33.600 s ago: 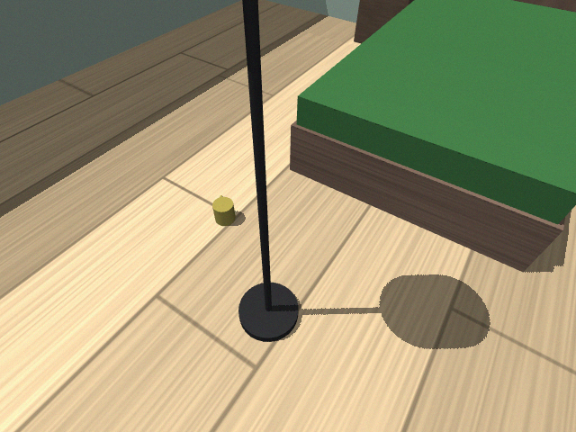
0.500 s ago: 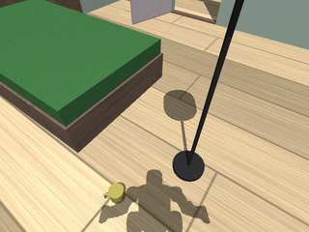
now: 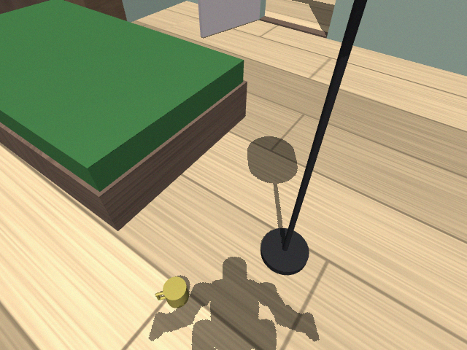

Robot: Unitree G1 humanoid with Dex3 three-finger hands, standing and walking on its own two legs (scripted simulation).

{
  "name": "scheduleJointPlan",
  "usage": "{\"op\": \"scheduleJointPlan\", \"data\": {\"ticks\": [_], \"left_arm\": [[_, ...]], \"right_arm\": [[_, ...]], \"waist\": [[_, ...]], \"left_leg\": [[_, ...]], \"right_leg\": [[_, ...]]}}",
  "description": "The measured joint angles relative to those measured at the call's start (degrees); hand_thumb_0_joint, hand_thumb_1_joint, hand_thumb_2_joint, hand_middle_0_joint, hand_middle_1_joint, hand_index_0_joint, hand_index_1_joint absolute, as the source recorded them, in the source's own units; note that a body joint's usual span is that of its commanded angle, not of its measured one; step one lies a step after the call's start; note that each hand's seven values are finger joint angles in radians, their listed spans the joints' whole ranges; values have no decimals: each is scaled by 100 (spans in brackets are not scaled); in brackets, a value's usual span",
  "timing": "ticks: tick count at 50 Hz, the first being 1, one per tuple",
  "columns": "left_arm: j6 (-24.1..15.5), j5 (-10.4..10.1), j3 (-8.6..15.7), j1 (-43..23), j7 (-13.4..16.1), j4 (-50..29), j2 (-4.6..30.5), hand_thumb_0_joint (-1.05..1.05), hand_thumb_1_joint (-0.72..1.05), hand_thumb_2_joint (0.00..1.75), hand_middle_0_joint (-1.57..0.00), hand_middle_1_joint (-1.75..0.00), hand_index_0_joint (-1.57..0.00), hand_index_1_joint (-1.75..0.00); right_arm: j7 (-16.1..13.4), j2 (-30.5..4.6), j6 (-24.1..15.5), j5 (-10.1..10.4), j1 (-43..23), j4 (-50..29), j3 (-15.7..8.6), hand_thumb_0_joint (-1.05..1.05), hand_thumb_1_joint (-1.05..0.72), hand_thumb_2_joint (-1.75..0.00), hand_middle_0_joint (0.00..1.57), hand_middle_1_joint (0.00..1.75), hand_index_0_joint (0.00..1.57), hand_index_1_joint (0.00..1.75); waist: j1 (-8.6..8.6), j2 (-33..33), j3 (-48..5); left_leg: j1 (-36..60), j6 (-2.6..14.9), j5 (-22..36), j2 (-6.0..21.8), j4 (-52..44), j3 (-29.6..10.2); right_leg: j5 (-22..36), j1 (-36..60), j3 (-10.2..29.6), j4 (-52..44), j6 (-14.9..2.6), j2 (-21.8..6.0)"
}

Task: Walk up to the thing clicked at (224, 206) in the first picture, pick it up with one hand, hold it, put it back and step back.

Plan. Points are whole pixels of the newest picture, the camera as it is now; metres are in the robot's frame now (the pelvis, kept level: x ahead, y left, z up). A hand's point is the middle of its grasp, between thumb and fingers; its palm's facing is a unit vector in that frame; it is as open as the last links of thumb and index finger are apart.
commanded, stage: stand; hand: left
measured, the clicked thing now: (172, 293) +0.48 +0.25 -0.74
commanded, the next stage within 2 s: walk up in 1.96 s
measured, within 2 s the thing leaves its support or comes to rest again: neither
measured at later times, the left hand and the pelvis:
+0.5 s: hand out of the picture +0.08 +0.25 -0.16, palm faces -0.03 -0.94 -0.34, open 7.4 cm; pelvis +0.01 +0.00 +0.00, yaw +0 degrees
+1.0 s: hand out of the picture +0.08 +0.25 -0.16, palm faces -0.03 -0.94 -0.34, open 7.4 cm; pelvis +0.01 +0.00 +0.00, yaw +0 degrees
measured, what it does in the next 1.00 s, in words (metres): stands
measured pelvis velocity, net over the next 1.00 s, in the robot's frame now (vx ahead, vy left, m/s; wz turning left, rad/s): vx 0.01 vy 0.00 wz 0.00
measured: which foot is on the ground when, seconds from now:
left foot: down 0.00-1.00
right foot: down 0.00-1.00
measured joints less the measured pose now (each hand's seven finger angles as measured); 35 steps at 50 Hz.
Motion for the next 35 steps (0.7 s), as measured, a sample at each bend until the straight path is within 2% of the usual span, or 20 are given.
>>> {"op": "scheduleJointPlan", "data": {"ticks": [35], "left_arm": [[6,0,8,-11,8,-41,11,0,90,90,-20,-30,-21,-30]], "right_arm": [[-28,-16,-11,-1,12,-68,25,1,-91,-90,21,30,21,30]], "waist": [[9,12,-15]], "left_leg": [[80,-30,-62,33,-26,9]], "right_leg": [[-69,64,9,-5,-24,33]]}}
